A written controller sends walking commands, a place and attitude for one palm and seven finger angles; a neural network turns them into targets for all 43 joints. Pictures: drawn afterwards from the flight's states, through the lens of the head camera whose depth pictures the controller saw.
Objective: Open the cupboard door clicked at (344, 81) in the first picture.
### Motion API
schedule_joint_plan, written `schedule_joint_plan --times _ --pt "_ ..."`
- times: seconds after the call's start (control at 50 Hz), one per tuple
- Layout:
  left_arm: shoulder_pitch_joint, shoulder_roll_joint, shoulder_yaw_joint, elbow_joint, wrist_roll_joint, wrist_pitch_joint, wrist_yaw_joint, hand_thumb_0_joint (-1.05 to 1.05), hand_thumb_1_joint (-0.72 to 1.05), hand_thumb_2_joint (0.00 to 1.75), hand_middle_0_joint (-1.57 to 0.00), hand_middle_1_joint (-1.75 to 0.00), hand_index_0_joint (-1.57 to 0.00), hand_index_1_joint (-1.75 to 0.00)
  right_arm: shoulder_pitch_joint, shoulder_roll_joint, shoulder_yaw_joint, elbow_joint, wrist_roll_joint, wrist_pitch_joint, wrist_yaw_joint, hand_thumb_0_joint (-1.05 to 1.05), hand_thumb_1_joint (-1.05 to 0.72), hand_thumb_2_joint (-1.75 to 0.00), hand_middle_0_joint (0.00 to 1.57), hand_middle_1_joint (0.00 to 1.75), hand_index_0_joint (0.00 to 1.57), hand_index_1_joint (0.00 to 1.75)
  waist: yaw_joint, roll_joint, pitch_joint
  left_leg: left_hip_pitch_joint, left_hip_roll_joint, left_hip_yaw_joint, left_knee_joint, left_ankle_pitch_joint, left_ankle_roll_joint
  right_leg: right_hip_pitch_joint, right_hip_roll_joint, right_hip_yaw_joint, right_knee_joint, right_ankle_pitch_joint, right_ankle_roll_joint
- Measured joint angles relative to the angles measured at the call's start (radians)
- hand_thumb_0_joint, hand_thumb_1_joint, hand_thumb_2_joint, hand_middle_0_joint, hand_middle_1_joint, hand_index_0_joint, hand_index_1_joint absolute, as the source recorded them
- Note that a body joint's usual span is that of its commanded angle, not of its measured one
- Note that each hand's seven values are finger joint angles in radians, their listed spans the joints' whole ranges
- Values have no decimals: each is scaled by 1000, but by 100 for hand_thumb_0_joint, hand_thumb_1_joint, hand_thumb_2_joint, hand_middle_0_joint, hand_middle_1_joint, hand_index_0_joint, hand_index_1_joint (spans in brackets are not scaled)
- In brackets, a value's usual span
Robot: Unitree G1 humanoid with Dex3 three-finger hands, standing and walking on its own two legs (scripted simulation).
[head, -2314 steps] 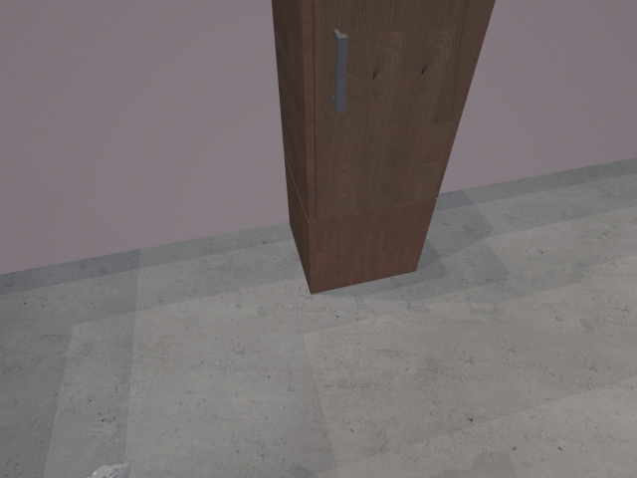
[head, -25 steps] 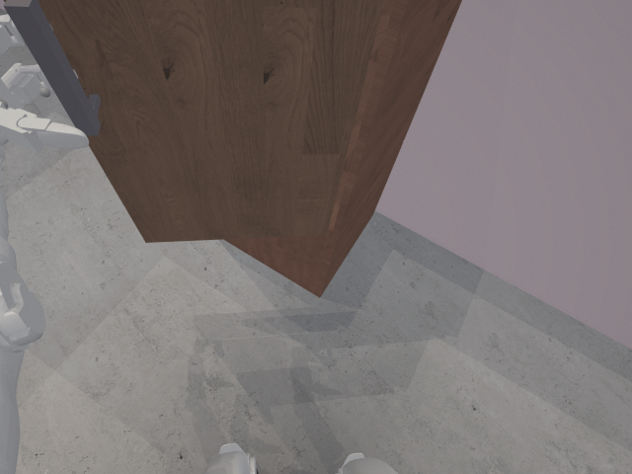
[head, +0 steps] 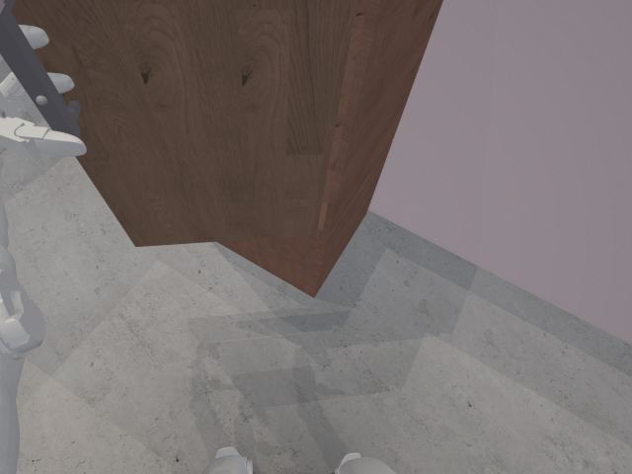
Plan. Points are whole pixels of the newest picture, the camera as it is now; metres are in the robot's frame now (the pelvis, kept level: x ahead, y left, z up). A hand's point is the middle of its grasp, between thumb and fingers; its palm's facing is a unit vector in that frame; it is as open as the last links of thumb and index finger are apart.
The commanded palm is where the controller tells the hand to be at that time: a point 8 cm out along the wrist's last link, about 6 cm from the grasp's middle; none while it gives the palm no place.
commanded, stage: slide the fingers in behind the handle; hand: left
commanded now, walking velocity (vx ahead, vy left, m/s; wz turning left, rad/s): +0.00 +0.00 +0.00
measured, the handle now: (41, 71) +0.57 +0.26 +0.15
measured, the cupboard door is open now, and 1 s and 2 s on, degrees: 37 37 49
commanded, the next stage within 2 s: close the thumb around the handle in 0.44 s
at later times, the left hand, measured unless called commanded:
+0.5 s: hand (36, 104) +0.51 +0.26 +0.15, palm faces +0.02 -1.00 +0.03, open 14.0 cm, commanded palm +0.50 +0.30 +0.14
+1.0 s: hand (37, 102) +0.52 +0.26 +0.15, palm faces +0.04 -1.00 +0.02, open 8.4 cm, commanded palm +0.50 +0.30 +0.14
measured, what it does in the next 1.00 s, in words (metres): stands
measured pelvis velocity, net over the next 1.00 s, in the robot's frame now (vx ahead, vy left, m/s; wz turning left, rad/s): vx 0.00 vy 0.01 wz -0.01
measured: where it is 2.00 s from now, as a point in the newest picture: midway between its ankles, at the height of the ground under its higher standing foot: outside the picture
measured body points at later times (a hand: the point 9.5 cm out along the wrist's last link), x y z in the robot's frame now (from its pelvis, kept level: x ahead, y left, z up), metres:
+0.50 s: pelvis +0.00 +0.01 +0.00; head +0.10 +0.04 +0.43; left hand +0.51 +0.31 +0.15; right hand -0.02 -0.26 -0.10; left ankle +0.02 +0.12 -0.70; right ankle -0.03 -0.12 -0.70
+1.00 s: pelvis +0.00 +0.01 +0.00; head +0.10 +0.04 +0.43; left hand +0.51 +0.31 +0.15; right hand -0.04 -0.26 -0.10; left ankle +0.02 +0.12 -0.70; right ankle -0.03 -0.12 -0.70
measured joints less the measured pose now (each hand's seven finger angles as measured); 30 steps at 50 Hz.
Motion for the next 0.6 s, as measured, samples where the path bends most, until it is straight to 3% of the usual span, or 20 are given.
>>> schedule_joint_plan --times 0.14,0.26,0.46,0.6 --pt "26 -31 4 -18 2 -7 19 -1 -50 30 -30 -120 -30 -120 -17 3 -4 -11 -2 -3 6 1 -91 -90 20 30 20 30 4 -1 -9 15 -3 8 -2 -4 5 13 -4 8 -3 -1 5" --pt "21 -20 12 0 12 -11 26 -1 -50 30 -30 -120 -30 -120 -36 8 3 -22 -2 -8 5 0 -90 -90 20 30 20 30 3 -3 -7 11 -6 11 5 -6 9 9 -7 11 4 -2 10" --pt "-21 -29 -35 13 -2 -17 23 -1 -51 30 -30 -120 -30 -120 -33 11 6 -4 -6 -20 3 0 -90 -90 20 30 20 30 12 -3 -3 -14 -16 3 23 -9 17 -7 -16 2 14 -6 18" --pt "-33 -38 -26 10 14 -17 47 -1 -50 30 -30 -120 -30 -120 -20 12 5 -1 -15 -26 10 0 -90 -90 20 30 20 30 1 -2 -4 -28 -16 7 30 -11 21 -22 -16 6 19 -5 21"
